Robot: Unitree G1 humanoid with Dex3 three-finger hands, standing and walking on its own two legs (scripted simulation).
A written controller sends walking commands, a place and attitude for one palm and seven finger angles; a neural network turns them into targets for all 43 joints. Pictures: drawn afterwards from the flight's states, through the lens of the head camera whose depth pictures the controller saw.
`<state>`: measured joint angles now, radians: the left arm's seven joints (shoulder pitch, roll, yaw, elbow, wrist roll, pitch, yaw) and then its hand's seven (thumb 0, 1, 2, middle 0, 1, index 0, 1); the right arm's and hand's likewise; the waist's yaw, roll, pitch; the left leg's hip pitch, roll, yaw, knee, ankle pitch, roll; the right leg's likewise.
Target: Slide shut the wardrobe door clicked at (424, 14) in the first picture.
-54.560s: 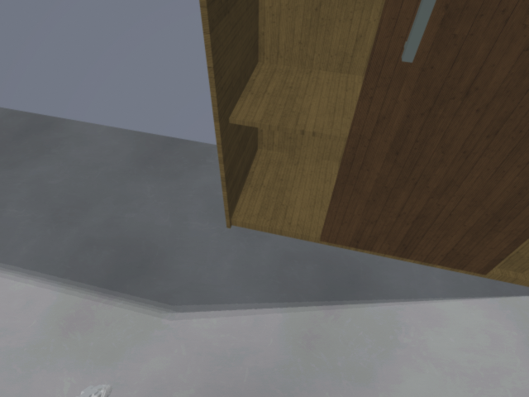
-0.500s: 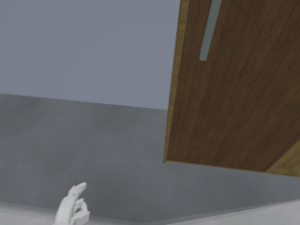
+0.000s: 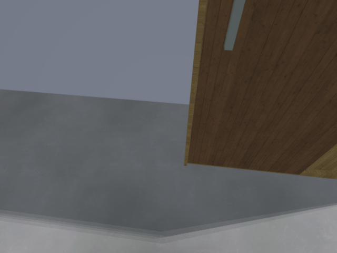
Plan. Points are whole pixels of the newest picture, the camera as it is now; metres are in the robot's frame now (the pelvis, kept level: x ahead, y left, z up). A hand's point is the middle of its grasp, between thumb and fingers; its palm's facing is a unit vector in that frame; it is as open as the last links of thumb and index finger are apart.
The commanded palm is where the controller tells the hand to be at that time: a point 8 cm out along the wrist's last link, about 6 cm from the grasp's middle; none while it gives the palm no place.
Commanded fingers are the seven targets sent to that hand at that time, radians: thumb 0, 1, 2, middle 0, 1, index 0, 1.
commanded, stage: let the arm hang, fingers relaxed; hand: right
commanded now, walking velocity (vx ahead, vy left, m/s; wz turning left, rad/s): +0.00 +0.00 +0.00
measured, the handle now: (237, 1) +0.66 -0.14 +0.25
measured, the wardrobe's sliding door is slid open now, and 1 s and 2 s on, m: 0.00 0.00 0.00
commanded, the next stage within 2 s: look to check the result in 0.58 s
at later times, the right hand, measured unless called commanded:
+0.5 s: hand out of the picture +0.08 -0.18 -0.17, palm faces -0.05 +0.98 -0.21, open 7.3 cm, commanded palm none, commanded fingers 0.00 -0.90 -0.90 0.20 0.30 0.20 0.30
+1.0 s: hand out of the picture +0.05 -0.19 -0.17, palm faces -0.05 +0.97 -0.23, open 7.4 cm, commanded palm none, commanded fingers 0.00 -0.90 -0.90 0.20 0.30 0.20 0.30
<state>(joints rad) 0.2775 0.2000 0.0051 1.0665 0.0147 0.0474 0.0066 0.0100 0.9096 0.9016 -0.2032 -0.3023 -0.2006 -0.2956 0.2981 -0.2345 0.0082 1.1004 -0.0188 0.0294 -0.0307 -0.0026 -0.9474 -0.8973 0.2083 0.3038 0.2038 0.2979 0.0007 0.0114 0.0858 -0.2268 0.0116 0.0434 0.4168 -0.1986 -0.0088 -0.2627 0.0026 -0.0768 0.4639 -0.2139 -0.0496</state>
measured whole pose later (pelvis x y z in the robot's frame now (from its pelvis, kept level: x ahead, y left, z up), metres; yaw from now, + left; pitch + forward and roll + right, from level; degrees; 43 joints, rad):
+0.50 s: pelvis +0.02 +0.00 +0.00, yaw +1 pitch +0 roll +0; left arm 0.20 0.17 0.00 1.13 0.01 0.01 0.01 0.01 0.92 0.90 -0.20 -0.30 -0.20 -0.30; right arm 0.16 -0.18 0.02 1.11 -0.02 0.00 -0.04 0.00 -0.92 -0.90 0.20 0.30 0.20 0.30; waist 0.02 0.01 0.03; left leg -0.17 0.02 0.01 0.39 -0.22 -0.01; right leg -0.17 0.01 -0.10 0.39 -0.22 -0.05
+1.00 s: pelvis +0.04 +0.00 +0.00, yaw +2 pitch +0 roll +0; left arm 0.21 0.17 0.00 1.15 0.01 0.01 0.02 0.00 0.91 0.90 -0.20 -0.30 -0.20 -0.30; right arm 0.22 -0.19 0.02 1.15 -0.02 0.00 -0.05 0.00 -0.91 -0.90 0.20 0.30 0.20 0.30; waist 0.01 0.00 0.06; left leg -0.13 0.02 0.01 0.36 -0.23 -0.01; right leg -0.14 0.01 -0.10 0.37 -0.23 -0.04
